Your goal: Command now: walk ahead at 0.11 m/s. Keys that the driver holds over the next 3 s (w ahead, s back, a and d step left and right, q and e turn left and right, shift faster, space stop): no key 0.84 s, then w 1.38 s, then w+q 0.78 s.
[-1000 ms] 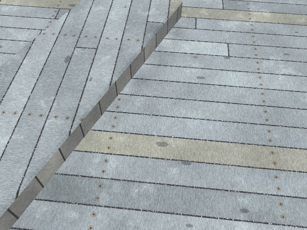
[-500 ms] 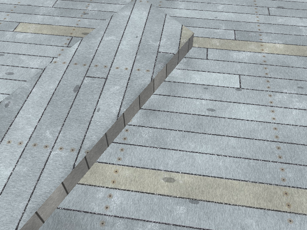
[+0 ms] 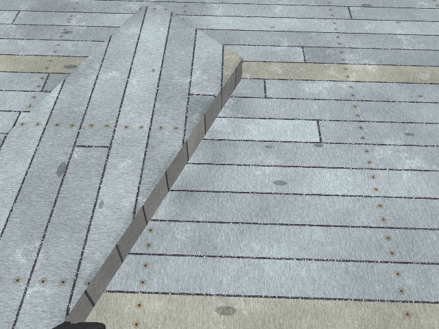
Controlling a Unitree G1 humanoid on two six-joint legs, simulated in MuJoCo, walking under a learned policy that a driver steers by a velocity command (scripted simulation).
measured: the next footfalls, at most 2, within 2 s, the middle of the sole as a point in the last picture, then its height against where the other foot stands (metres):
left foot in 0.28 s outside the picture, level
left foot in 1.60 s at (179, 295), level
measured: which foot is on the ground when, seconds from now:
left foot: down 0.00-0.00, up 0.02-0.26, down 0.28-1.00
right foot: down 0.00-1.00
